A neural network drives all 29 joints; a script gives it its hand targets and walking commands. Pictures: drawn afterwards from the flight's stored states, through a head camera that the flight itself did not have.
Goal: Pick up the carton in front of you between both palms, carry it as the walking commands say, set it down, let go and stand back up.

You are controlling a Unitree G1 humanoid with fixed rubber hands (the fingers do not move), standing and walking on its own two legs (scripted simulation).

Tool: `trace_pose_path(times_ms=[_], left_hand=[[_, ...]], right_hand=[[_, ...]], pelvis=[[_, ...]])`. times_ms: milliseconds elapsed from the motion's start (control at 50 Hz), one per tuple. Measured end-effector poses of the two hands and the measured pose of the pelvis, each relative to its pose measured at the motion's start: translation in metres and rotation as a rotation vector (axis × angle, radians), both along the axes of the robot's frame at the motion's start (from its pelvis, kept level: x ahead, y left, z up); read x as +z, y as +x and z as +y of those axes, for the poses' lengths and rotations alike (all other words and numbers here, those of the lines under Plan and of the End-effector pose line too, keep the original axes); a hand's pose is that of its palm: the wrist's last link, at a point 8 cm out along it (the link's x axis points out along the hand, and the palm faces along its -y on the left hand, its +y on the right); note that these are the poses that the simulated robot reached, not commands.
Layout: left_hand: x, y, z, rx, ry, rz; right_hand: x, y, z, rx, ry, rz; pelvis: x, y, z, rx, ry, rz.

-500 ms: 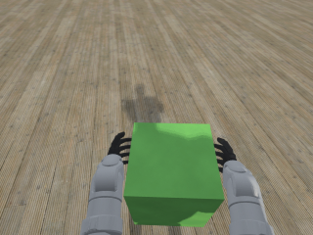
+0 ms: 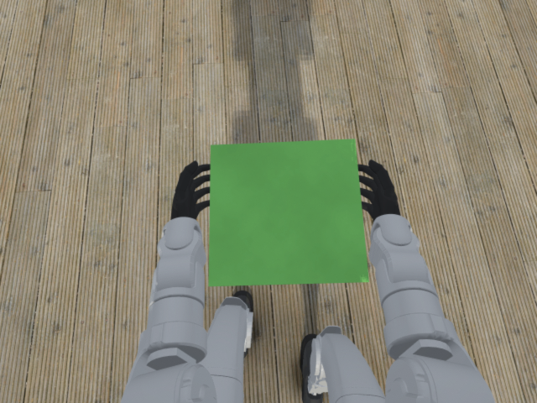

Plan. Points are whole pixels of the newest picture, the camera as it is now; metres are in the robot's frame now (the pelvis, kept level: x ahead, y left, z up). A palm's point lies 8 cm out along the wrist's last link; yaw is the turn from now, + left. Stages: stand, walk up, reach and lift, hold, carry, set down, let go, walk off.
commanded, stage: set down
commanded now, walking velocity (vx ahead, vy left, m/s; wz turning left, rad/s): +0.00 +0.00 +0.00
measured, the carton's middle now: (284, 223) +0.37 +0.04 -0.15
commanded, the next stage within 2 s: none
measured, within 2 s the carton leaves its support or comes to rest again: neither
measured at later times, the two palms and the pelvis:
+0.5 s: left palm (197, 211) +0.39 +0.20 -0.21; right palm (349, 203) +0.44 -0.09 -0.21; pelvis -0.02 -0.02 -0.13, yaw -3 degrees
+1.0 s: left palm (199, 225) +0.39 +0.23 -0.37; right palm (320, 204) +0.48 -0.06 -0.36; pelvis -0.05 -0.01 -0.25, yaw -4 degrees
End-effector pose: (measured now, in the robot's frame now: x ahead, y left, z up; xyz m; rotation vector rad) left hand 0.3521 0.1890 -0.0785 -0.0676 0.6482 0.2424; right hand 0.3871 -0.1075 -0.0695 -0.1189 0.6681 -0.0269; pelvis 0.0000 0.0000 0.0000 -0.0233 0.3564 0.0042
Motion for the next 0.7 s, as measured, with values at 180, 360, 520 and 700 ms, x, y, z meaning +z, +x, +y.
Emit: trace_pose_path(times_ms=[180, 360, 520, 700], left_hand=[[-0.048, 0.013, 0.001, 0.030, 0.000, -0.048], [-0.089, 0.024, 0.013, 0.075, -0.007, -0.019], [-0.137, 0.040, 0.015, 0.071, -0.002, 0.007], [-0.200, 0.040, 0.024, 0.114, 0.003, 0.024]], right_hand=[[-0.048, 0.020, 0.002, 0.005, 0.036, -0.044], [-0.093, 0.041, 0.016, 0.030, 0.053, -0.012], [-0.147, 0.055, 0.016, 0.035, 0.049, 0.012], [-0.211, 0.069, 0.028, 0.084, 0.048, 0.029]], pelvis=[[-0.052, -0.009, -0.016, -0.012, 0.002, 0.175], [-0.096, -0.015, -0.021, -0.038, 0.000, 0.278], [-0.133, -0.020, -0.015, -0.050, -0.004, 0.379], [-0.177, -0.028, -0.008, -0.061, 0.001, 0.460]])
